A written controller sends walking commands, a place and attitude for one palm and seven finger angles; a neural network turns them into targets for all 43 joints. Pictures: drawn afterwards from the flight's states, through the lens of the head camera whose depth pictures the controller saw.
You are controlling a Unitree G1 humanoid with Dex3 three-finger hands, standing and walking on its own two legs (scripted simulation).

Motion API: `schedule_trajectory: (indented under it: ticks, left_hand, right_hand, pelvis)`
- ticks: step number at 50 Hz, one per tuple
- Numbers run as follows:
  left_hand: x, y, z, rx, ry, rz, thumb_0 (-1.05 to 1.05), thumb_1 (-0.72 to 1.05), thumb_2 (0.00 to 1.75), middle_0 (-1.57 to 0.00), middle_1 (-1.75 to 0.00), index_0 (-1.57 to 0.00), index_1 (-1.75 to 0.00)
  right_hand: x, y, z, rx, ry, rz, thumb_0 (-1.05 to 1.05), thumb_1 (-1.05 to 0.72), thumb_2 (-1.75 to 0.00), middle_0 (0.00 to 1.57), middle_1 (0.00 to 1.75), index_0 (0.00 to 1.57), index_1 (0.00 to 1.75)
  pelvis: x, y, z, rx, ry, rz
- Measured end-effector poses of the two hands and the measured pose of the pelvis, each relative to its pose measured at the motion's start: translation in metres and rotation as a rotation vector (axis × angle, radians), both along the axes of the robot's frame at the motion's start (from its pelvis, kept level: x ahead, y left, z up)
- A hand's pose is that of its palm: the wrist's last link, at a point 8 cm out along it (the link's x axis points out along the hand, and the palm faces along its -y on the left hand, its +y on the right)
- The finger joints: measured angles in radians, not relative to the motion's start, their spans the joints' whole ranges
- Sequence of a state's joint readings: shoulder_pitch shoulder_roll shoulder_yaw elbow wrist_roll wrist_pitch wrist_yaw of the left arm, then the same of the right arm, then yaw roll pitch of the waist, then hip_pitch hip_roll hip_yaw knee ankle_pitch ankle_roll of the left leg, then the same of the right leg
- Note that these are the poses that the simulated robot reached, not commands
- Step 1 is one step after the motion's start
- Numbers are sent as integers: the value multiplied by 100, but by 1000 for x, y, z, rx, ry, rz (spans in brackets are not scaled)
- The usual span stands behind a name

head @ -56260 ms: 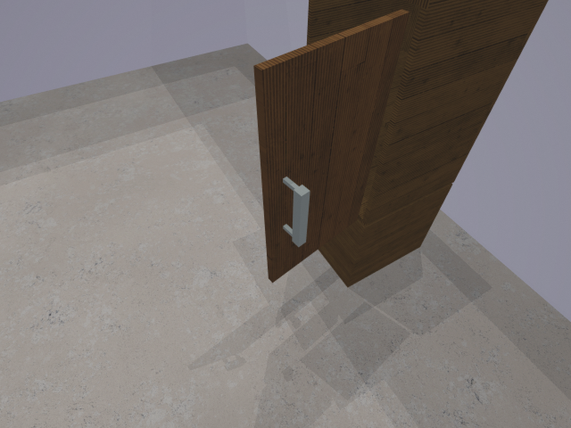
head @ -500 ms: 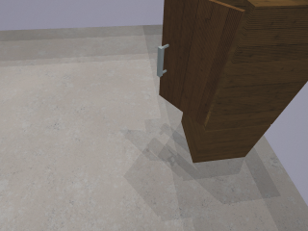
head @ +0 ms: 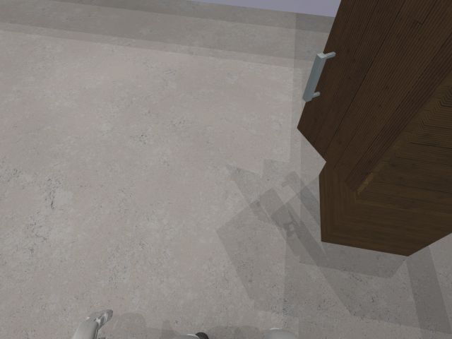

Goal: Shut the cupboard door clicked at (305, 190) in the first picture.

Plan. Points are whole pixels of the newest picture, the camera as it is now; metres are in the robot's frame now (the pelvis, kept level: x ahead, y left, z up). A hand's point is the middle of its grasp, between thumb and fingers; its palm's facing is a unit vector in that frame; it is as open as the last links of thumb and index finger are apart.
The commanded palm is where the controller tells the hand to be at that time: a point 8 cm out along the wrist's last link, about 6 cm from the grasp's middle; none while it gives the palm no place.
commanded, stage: walk to a spot facing it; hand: left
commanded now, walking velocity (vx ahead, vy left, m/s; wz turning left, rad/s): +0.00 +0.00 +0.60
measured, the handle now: (318, 77) +0.85 -0.27 -0.07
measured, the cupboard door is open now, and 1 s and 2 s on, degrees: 36 36 36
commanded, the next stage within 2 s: turn to face it in 1.84 s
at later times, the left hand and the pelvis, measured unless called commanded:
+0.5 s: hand out of the picture -0.05 +0.19 -0.19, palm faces +0.37 -0.88 -0.28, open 7.4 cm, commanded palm none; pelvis +0.00 -0.02 -0.02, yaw +20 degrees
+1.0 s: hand out of the picture +0.00 +0.13 -0.15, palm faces +0.67 -0.71 -0.22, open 7.4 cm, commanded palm none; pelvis +0.11 -0.02 +0.01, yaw +41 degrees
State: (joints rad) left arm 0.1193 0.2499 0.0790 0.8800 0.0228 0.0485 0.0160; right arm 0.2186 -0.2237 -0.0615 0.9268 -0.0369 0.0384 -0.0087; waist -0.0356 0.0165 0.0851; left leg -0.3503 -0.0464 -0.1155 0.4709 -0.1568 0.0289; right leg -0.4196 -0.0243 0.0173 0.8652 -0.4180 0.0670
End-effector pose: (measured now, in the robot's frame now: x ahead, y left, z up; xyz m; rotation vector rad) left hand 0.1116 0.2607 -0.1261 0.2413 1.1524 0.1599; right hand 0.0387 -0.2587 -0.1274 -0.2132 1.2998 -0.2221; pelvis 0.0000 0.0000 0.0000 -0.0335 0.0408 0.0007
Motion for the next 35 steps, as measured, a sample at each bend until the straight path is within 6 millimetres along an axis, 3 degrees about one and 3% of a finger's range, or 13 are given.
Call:
schedule_trajectory:
  ticks: [5,11,17,22,25,29,35]
  left_hand:
    - [-20,-15,2,43,-45,57,1,91,90,-20,-30,-20,-30]
    - [-72,-35,7,48,42,165,1,90,90,-20,-30,-20,-30]
    - [-118,-44,0,8,96,278,1,90,90,-20,-30,-20,-30]
    - [-162,-35,-22,-27,138,399,1,90,90,-20,-30,-20,-30]
    - [-181,-28,-30,-26,179,449,1,90,90,-20,-30,-20,-30]
    - [-177,-23,-20,-24,152,495,1,91,90,-20,-30,-20,-30]
    - [-141,-24,0,9,26,511,1,91,90,-20,-30,-19,-30]
  right_hand:
    - [22,-28,-17,24,-12,56,0,-90,-90,20,30,20,30]
    - [59,-40,-18,44,-32,142,0,-91,-90,20,30,20,30]
    - [102,-18,-12,64,-47,273,0,-91,-90,20,30,20,30]
    - [147,18,-12,49,-116,412,1,-91,-90,20,30,20,30]
    - [162,34,-8,42,-158,470,0,-91,-90,20,30,20,30]
    - [166,43,-3,46,-154,519,0,-91,-90,20,30,20,30]
    - [172,33,-15,77,-81,552,0,-90,-90,20,30,20,30]
  pelvis:
    - [-2,-28,-12,43,13,70]
    - [0,-39,-6,56,-19,157]
    - [3,-40,-3,84,-26,250]
    - [5,-27,-18,61,-19,324]
    - [4,-25,-21,66,-27,351]
    - [11,-27,-13,52,-30,402]
    - [35,-37,-11,46,-33,475]
